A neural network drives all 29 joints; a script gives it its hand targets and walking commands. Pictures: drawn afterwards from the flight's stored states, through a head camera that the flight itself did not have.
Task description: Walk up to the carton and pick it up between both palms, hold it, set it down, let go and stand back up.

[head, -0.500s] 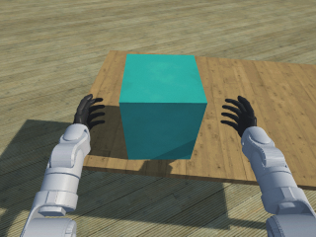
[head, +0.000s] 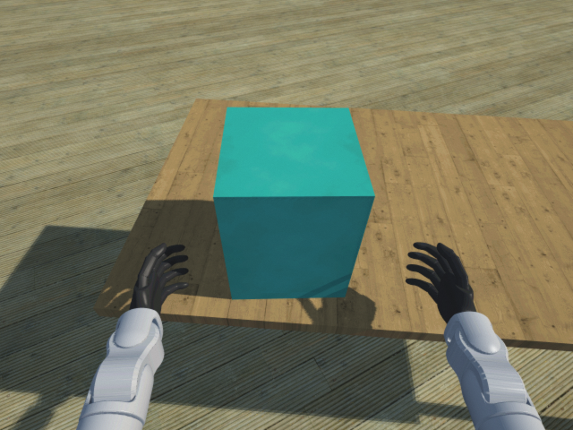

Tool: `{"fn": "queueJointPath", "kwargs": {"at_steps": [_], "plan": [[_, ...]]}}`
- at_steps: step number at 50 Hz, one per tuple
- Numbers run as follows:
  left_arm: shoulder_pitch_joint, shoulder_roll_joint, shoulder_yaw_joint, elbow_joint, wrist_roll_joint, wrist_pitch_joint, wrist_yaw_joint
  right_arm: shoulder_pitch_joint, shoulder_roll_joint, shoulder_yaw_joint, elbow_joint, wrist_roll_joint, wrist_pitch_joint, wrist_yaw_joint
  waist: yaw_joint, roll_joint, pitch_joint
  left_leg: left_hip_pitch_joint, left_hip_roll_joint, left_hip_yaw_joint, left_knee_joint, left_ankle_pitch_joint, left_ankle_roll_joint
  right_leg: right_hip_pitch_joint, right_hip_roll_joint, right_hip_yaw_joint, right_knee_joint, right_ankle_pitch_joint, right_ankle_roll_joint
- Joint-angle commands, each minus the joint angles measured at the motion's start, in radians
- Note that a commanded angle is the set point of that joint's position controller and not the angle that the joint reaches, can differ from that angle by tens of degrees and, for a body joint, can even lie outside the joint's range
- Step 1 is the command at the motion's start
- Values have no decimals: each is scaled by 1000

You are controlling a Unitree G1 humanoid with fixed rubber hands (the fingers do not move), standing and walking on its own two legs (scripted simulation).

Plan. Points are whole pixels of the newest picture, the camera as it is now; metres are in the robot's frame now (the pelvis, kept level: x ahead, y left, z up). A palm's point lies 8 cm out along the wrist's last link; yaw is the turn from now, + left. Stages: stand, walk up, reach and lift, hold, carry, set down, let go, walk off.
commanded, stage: set down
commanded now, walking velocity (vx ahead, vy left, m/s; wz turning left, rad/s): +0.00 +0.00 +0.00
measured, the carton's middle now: (288, 206) +0.46 +0.04 +0.06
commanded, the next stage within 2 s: let go in 1.40 s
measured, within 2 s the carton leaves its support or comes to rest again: neither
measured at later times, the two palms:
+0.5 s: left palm (149, 354) +0.22 +0.22 -0.01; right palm (460, 368) +0.23 -0.21 -0.01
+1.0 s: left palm (140, 414) +0.16 +0.23 -0.07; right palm (458, 375) +0.22 -0.21 -0.01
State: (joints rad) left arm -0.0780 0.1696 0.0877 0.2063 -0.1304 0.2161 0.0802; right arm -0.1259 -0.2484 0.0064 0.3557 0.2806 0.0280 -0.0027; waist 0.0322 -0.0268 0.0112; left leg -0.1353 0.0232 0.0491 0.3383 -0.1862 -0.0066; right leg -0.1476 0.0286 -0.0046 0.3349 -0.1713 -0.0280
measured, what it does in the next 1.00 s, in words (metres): stands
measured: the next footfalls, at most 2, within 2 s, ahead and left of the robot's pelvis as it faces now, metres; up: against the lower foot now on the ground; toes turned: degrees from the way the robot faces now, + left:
none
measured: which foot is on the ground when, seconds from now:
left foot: down 0.00-1.00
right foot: down 0.00-1.00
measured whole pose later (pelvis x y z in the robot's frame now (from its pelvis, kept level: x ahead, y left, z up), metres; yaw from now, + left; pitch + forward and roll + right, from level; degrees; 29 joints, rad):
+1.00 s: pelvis +0.01 +0.01 +0.00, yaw +0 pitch -5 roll +0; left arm 0.25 0.17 0.00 0.43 -0.01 0.09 0.06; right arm 0.12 -0.19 -0.03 0.52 0.09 -0.17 0.06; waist 0.03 -0.06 0.04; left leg -0.05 0.01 0.05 0.34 -0.21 0.01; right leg -0.05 0.02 0.00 0.32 -0.19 -0.02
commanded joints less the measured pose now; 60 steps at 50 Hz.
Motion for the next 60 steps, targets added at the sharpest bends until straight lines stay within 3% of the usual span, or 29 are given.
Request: {"fn": "queueJointPath", "kwargs": {"at_steps": [1, 2, 3, 4, 5, 6, 10, 13, 14, 16, 17, 20, 21, 22, 24, 25, 26, 27, 31, 33, 35, 38, 41, 45, 47, 49, 50, 54, 60], "plan": [[-178, 85, 6, -206, 2, -136, 4, -152, -113, -46, -213, -26, -102, 16, 6, -3, -284, 111, -34, -9, -22, 232, 0, 70, -3, 34, -41, 201, 10], [-210, 107, 5, -242, -3, -157, 6, -172, -115, -63, -257, -26, -117, 13, 2, 13, -313, 109, -37, -7, -17, 248, -3, 73, -5, 34, -38, 223, 11], [-137, 85, 6, -184, 16, -163, 6, -101, -108, -40, -182, -31, -117, 14, 3, 18, -249, 117, -37, -8, -17, 267, -7, 74, -3, 37, -39, 240, 8], [-195, 111, 12, -230, 3, -177, 4, -148, -110, -52, -248, -25, -133, 8, 1, 20, -293, 105, -41, -4, -12, 276, -6, 91, -9, 41, -37, 268, 15], [-93, 77, 0, -161, 21, -183, 2, -60, -105, -35, -170, -40, -135, 12, -2, 15, -246, 116, -39, -11, -15, 279, -11, 88, -5, 36, -36, 268, 10], [-144, 104, 4, -197, 7, -203, 0, -112, -104, -48, -238, -35, -154, 13, 6, -1, -282, 106, -40, -7, -18, 261, -6, 88, -9, 39, -39, 256, 17], [-107, 99, -37, -192, -1, -238, 12, -72, -123, -62, -237, -47, -181, 18, -10, 18, -263, 105, -32, -15, -14, 265, -17, 69, -6, 31, -36, 265, 10], [-43, 89, -50, -193, 5, -246, 21, -5, -129, -64, -189, -47, -190, 31, -9, 29, -248, 138, -27, -23, -9, 292, -24, 48, 4, 23, -39, 256, -1], [-17, 77, -56, -117, 19, -236, 13, 18, -121, -60, -116, -59, -181, 34, -19, 20, -205, 138, -28, -23, -15, 269, -23, 36, 0, 24, -53, 227, -2], [-31, 98, -34, -135, 27, -245, 10, 16, -113, -52, -140, -55, -189, 37, 2, 29, -210, 118, -30, -14, -28, 241, -15, 57, -10, 34, -57, 210, 4], [23, 65, -49, -89, 37, -238, 11, 55, -105, -35, -73, -62, -184, 45, -1, 23, -179, 120, -24, -20, -35, 242, -17, 53, -6, 29, -54, 206, -1], [7, 100, -47, -122, 14, -254, 18, 29, -105, -52, -155, -69, -210, 43, 9, -2, -193, 100, -25, -6, -36, 220, -5, 57, -10, 35, -49, 217, 8], [57, 92, -53, -59, 27, -249, 12, 80, -89, -40, -95, -84, -205, 41, -2, -3, -152, 95, -26, -5, -42, 201, -4, 62, -14, 44, -54, 210, 7], [44, 92, -41, -113, 36, -258, 17, 65, -99, -44, -128, -75, -215, 46, 18, 6, -194, 101, -26, -8, -44, 226, -4, 80, -10, 35, -47, 227, 7], [40, 99, -44, -97, 36, -257, 13, 73, -82, -49, -116, -89, -217, 40, 14, 11, -183, 78, -30, 0, -50, 185, -2, 73, -14, 38, -51, 203, 9], [90, 69, -55, -7, 58, -237, 7, 109, -76, -38, -26, -109, -207, 45, 3, 14, -107, 80, -28, -1, -54, 167, -4, 52, -13, 35, -58, 169, 2], [55, 96, -45, -135, 37, -253, 14, 69, -87, -59, -154, -93, -222, 46, 24, -12, -168, 83, -25, 1, -51, 189, 1, 73, -9, 27, -52, 184, 8], [77, 81, -65, -30, 43, -235, 11, 85, -89, -48, -72, -111, -210, 46, 3, -10, -111, 71, -26, 2, -52, 166, -1, 57, -11, 33, -55, 177, 6], [69, 96, -52, -41, 49, -224, -3, 115, -70, -57, -48, -128, -202, 35, 3, 12, -129, 82, -32, 7, -55, 155, 0, 60, -18, 32, -58, 174, 10], [126, 60, -66, 45, 75, -198, -9, 169, -68, -50, 59, -148, -182, 44, -11, 19, -61, 117, -23, 2, -60, 141, -8, 30, -13, 22, -78, 105, -4], [94, 83, -56, -15, 68, -197, -7, 129, -84, -57, -10, -137, -186, 46, 13, 21, -104, 125, -22, -3, -57, 162, -8, 25, -10, 16, -81, 100, -7], [185, 66, -38, 136, 121, -147, -36, 223, -58, -23, 142, -175, -142, 37, -7, 21, 19, 126, -33, 9, -63, 157, -7, 44, -21, 26, -100, 110, -5], [157, 85, -29, 8, 104, -165, -39, 205, -60, -43, 71, -178, -155, 32, 8, 25, -36, 134, -29, 9, -62, 178, -11, 50, -9, 8, -90, 99, 2], [118, 90, -48, -6, 114, -185, -18, 189, -50, -58, 126, -187, -157, 46, -8, 78, -2, 140, -22, 0, -40, 172, -25, -17, -13, -1, -96, 36, -17], [121, 83, -53, -2, 125, -180, -8, 199, -53, -63, 175, -197, -150, 54, -15, 108, -4, 150, -13, -6, -47, 143, -30, -34, -11, -4, -95, -4, -27], [129, 84, -64, 12, 116, -187, -4, 202, -48, -77, 172, -214, -154, 55, -29, 87, 6, 132, -15, 2, -47, 119, -24, -23, -17, 4, -94, 0, -21], [147, 68, -71, 79, 127, -175, -12, 224, -45, -66, 238, -226, -145, 55, -41, 92, 24, 137, -16, -1, -48, 102, -27, -35, -17, 4, -94, -8, -23], [164, 83, -68, 74, 143, -181, -18, 241, -37, -64, 285, -217, -156, 51, -38, 144, 11, 150, -19, -7, -26, 181, -41, -9, -17, 3, -88, 25, -28], [194, 74, -52, 180, 168, -135, -51, 235, -35, -55, 330, -258, -138, 43, -37, 84, 87, 146, -21, 3, -36, 137, -31, -11, -19, -1, -108, -9, -22]]}}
